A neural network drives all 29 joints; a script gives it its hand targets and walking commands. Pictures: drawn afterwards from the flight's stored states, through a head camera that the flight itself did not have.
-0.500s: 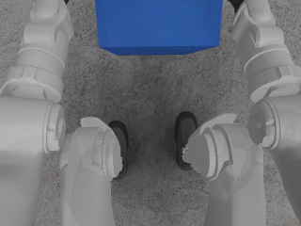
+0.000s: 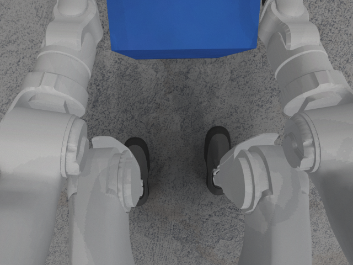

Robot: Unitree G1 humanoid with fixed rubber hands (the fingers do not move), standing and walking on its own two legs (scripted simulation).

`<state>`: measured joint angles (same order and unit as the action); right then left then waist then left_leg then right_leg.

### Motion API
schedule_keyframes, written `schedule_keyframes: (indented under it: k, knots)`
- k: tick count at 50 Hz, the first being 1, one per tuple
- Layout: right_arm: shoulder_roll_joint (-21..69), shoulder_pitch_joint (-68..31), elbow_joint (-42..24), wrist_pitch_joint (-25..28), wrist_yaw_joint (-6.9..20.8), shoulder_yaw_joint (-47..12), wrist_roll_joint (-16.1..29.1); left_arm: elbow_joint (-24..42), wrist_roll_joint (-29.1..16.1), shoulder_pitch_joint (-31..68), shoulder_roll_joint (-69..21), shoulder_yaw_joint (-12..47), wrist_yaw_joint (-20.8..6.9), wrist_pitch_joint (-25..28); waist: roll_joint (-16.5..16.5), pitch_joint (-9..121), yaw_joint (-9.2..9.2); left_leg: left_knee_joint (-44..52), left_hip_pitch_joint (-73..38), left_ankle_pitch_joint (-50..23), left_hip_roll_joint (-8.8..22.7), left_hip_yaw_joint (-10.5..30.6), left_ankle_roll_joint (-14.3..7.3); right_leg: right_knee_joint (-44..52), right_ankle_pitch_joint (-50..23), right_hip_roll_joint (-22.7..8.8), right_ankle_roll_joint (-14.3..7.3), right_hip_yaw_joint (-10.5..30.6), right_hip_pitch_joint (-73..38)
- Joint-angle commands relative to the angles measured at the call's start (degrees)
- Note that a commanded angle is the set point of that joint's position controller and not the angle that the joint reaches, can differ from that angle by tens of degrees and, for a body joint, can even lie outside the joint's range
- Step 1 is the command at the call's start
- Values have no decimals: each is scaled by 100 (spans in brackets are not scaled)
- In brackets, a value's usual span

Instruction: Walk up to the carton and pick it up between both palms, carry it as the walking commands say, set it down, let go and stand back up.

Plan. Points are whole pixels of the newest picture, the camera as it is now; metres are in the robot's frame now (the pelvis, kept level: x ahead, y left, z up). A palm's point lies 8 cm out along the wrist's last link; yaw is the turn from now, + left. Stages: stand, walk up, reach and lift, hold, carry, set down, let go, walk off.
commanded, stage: reach and lift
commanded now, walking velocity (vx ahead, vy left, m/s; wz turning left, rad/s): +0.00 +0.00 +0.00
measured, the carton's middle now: out of the picture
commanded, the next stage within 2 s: none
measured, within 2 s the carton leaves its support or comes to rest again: leaves its support in 0.76 s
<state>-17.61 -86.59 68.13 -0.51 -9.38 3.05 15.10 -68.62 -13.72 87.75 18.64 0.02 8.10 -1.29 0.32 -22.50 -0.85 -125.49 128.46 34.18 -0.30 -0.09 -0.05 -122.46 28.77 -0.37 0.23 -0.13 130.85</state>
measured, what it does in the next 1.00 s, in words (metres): stands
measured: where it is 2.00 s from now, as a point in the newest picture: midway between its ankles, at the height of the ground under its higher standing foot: (178, 176)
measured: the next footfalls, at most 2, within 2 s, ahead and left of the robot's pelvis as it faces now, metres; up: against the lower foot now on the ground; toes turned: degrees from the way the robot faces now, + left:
none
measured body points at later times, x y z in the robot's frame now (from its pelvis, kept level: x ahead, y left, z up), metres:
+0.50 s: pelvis +0.00 +0.00 -0.02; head +0.37 +0.01 +0.23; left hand +0.57 +0.15 -0.19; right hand +0.56 -0.16 -0.19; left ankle +0.11 +0.12 -0.34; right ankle +0.13 -0.12 -0.34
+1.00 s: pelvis +0.01 +0.00 +0.00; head +0.35 +0.01 +0.29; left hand +0.56 +0.15 -0.14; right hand +0.55 -0.15 -0.14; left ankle +0.11 +0.12 -0.34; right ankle +0.13 -0.13 -0.34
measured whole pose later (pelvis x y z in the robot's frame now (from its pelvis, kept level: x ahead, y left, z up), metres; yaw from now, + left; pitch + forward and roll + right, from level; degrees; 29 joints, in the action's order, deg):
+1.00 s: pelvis +0.01 +0.00 +0.00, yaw +2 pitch +41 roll -1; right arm -9.8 -74.5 51.2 -14.2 -8.2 17.9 1.2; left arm -54.2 -0.3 77.5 12.4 -13.1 7.6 -14.4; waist -0.8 -9.5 -1.9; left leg -124.3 131.3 33.9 -3.7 1.2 1.1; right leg -122.4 31.0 1.4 2.1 1.5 132.3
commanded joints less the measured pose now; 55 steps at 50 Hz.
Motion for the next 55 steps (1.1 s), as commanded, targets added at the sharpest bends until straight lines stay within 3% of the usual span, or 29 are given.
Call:
schedule_keyframes:
  k: [1, 4, 7, 11, 13, 17, 22, 27, 30, 40, 51, 55]
  knots:
    - [256, -1629, -558, 95, 85, -232, 32, 568, -24, 1640, -61, 137, -123, 116, -43, 7023, 114, 1129, -2901, -1675, -313, -85, 104, 651, -1710, 382, 148, -94, -4014]
    - [654, -1768, -574, 93, 170, -328, 12, 580, -27, 1772, -471, 239, -218, 134, -37, 6932, 110, 1133, -2870, -1669, -347, -82, 91, 663, -1686, 408, 132, -95, -3983]
    - [1609, -2103, -636, 53, 398, -473, -29, 643, 35, 2081, -1393, 402, -451, 107, -50, 6851, 125, 1105, -2841, -1664, -408, -84, 68, 641, -1653, 464, 102, -102, -3943]
    - [3907, -2912, -934, -124, 1027, -697, -245, 832, 262, 2769, -3712, 614, -1103, -97, -16, 6602, 148, 998, -2644, -1529, -551, -127, 22, 542, -1494, 590, 34, -136, -3822]
    - [4589, -3038, -1032, -284, 1295, -670, -404, 986, 419, 2899, -4372, 511, -1378, -236, 53, 6418, 162, 938, -2493, -1438, -594, -183, -13, 474, -1395, 633, 8, -175, -3735]
    - [5196, -3010, -1187, -571, 1638, -572, -594, 1192, 627, 2887, -5009, 346, -1722, -498, 6, 6277, 159, 829, -2355, -1337, -606, -245, -71, 343, -1268, 652, -16, -243, -3560]
    - [5642, -2870, -1328, -777, 1865, -459, -574, 1431, 715, 2818, -5467, 333, -1961, -746, -226, 6331, 170, 779, -2408, -1279, -587, -297, -87, 296, -1175, 656, -53, -292, -3375]
    - [5800, -2808, -1439, -850, 1980, -483, -433, 1628, 728, 2636, -5803, 431, -2042, -890, -409, 6460, 168, 739, -2664, -1389, -569, -294, -77, 245, -1195, 638, -81, -350, -3143]
    - [5889, -2840, -1613, -853, 2016, -571, -368, 1742, 678, 2546, -6027, 481, -2052, -918, -351, 6649, 129, 720, -2838, -1614, -583, -255, -82, 219, -1352, 629, -84, -406, -3102]
    - [6387, -3128, -2793, -893, 1880, -895, -217, 2805, 323, 2981, -6576, 1055, -1861, -948, -346, 9247, -171, 729, -3895, -2937, -712, -267, -5, 264, -2561, 701, 49, -542, -3847]
    - [6246, -3090, -2929, -1219, 1811, -657, -929, 2354, 814, 2687, -6670, 651, -1765, -1181, -338, 8566, -379, 1266, -3129, -1814, -830, -359, 28, 925, -1643, 733, 48, -557, -3673]
    - [6325, -3137, -2941, -1345, 1844, -619, -1052, 2251, 961, 2652, -6703, 461, -1792, -1299, -264, 8602, -335, 1415, -3103, -1651, -830, -374, 18, 1086, -1504, 748, 46, -563, -3775]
